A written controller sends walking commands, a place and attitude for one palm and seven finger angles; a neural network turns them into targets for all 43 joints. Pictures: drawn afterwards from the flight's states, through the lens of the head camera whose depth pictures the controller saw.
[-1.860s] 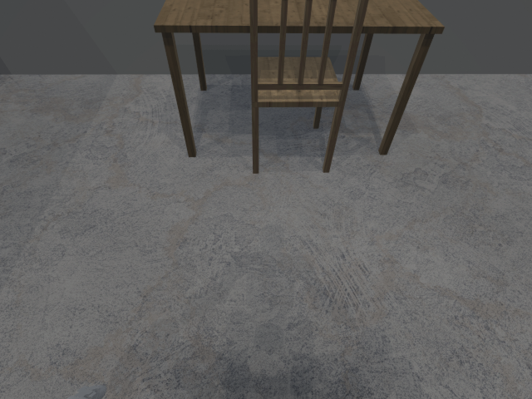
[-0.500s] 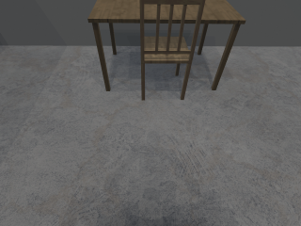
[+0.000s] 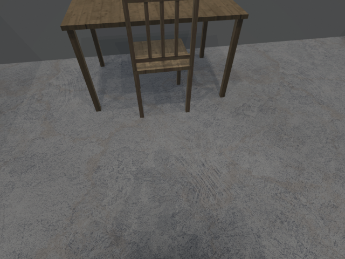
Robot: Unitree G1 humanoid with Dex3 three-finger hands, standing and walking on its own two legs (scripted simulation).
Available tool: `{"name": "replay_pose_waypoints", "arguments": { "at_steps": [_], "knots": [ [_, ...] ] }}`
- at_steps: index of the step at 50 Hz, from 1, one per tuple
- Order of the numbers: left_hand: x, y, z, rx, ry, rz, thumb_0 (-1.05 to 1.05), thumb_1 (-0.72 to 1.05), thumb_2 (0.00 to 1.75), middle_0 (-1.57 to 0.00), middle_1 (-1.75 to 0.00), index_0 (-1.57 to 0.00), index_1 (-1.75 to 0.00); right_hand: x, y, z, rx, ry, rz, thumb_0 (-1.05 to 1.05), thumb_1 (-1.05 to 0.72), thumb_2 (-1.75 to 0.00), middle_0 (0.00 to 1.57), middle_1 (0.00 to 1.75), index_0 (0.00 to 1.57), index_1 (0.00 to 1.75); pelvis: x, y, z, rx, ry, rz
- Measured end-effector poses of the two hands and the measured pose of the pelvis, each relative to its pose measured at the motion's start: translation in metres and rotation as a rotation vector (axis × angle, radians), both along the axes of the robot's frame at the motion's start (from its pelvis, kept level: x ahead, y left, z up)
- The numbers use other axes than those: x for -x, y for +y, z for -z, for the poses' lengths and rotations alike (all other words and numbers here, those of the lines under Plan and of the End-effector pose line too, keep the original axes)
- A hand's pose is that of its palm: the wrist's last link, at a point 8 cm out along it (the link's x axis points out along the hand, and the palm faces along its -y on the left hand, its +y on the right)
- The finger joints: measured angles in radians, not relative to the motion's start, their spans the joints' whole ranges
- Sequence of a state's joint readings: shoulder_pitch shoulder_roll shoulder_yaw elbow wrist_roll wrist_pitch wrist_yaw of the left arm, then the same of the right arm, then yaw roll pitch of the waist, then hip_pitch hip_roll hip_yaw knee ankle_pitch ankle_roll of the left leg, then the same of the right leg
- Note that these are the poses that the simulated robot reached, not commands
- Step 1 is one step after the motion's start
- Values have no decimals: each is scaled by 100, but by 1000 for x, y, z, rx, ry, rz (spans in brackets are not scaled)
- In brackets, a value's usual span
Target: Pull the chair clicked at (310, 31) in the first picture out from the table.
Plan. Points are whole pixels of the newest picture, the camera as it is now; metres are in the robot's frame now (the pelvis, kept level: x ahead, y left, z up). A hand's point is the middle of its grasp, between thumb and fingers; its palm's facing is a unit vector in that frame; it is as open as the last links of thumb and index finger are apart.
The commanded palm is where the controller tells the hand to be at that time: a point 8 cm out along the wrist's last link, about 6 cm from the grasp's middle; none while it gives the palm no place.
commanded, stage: walk to a spot facing it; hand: left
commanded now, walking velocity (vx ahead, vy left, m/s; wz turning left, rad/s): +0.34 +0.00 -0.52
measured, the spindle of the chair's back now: (162, 31) +1.33 +0.17 -0.07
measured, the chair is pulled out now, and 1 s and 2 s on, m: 0.00 0.00 0.00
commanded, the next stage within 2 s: turn to face it in 1.78 s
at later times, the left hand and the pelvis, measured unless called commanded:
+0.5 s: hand (89, 251) +0.17 +0.25 -0.19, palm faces -0.11 -0.98 -0.16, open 7.4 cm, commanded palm none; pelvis +0.18 +0.06 -0.01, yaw -13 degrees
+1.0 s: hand (164, 138) +0.57 +0.08 -0.16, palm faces -0.55 -0.83 -0.11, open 7.4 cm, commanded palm none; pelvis +0.37 +0.02 +0.00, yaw -28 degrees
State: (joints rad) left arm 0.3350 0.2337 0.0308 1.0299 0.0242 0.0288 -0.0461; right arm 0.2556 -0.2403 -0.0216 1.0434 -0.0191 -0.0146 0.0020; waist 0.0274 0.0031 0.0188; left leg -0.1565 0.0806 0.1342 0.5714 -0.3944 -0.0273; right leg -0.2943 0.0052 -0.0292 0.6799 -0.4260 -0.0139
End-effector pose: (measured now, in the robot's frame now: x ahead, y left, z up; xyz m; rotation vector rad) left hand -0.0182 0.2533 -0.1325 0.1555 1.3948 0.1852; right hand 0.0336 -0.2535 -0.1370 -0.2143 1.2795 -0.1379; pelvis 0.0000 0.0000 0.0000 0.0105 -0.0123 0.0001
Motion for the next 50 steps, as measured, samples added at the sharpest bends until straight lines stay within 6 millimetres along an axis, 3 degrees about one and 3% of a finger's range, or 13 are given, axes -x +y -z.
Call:
{"name": "replay_pose_waypoints", "arguments": {
  "at_steps": [4, 7, 11, 15, 20, 23, 26, 29, 35, 39, 43, 50],
  "knots": [
    [-16, -18, 7, 8, -30, -9, 1, 90, 90, -20, -30, -20, -30, 6, -5, 11, -9, 87, 31, 1, -91, -90, 20, 30, 21, 30, -20, -8, 7, 20, 1, 8],
    [-20, -29, 0, 26, 0, -13, 1, 90, 89, -20, -30, -20, -30, -16, -2, 0, -13, 81, 41, 1, -91, -90, 20, 30, 20, 30, -36, -7, -2, 19, 11, 33],
    [-28, -34, -7, 58, 78, 17, 1, 90, 89, -20, -30, -20, -30, -67, 7, -15, -23, -24, 68, 1, -91, -90, 20, 30, 20, 30, -61, -1, -12, 14, 30, 72],
    [-50, -23, -8, 72, 127, 41, 1, 90, 89, -20, -30, -20, -30, -127, 22, -24, -29, -127, 78, 1, -91, -90, 20, 30, 20, 30, -90, 12, -14, 20, 42, 111],
    [-102, 9, 8, 69, 139, 55, 1, 90, 89, -20, -30, -20, -30, -203, 48, -28, -14, -227, 60, 1, -91, -90, 20, 30, 20, 30, -137, 36, -3, 34, 39, 150],
    [-149, 35, 26, 65, 130, 89, 1, 90, 89, -20, -30, -20, -30, -232, 60, -25, 22, -289, 78, 1, -91, -90, 20, 30, 20, 30, -165, 52, 9, 40, 24, 193],
    [-215, 54, 26, 49, 70, 162, 1, 90, 90, -20, -30, -20, -30, -229, 70, -31, 34, -274, 142, 1, -91, -90, 20, 30, 21, 30, -187, 61, 4, 38, 6, 240],
    [-290, 61, 15, 43, -36, 227, 1, 91, 90, -20, -30, -19, -30, -208, 81, -34, 35, -198, 222, 1, -91, -90, 20, 30, 21, 30, -210, 66, -7, 38, 3, 273],
    [-418, 45, -6, 53, -197, 351, 1, 91, 90, -19, -30, -19, -30, -158, 90, -36, 64, -35, 404, 0, -94, -90, 20, 30, 21, 30, -256, 72, -17, 28, 11, 340],
    [-481, 16, -10, 81, -234, 432, 1, 91, 90, -19, -30, -19, -30, -128, 109, -33, 39, 91, 499, 0, -93, -90, 20, 30, 20, 30, -286, 68, -17, 25, 8, 380],
    [-532, -26, -8, 121, -236, 518, 1, 91, 90, -19, -30, -19, -30, -110, 135, -31, -16, 207, 585, 0, -92, -90, 20, 30, 20, 30, -316, 57, -14, 24, 6, 419],
    [-611, -121, 3, 185, -242, 664, 1, 91, 90, -20, -30, -19, -30, -113, 169, -24, -148, 381, 721, 1, -91, -90, 20, 30, 20, 30, -370, 19, -1, 26, 21, 486]
  ]
}}
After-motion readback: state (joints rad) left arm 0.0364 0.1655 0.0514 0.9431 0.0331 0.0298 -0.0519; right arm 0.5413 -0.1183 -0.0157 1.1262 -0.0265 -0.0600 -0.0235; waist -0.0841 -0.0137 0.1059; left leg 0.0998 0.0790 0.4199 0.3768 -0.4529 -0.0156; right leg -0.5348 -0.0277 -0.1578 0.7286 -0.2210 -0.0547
